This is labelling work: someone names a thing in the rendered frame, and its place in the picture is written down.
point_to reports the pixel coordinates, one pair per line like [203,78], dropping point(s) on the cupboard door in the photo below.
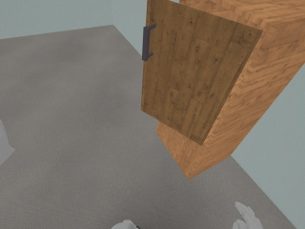
[197,58]

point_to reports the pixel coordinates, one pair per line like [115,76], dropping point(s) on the robot left hand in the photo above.
[5,149]

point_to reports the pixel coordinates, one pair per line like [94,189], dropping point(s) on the robot right hand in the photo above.
[248,214]

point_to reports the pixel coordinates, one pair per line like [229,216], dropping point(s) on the robot left shin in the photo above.
[127,220]

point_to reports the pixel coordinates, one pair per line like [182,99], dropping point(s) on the handle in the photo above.
[146,42]

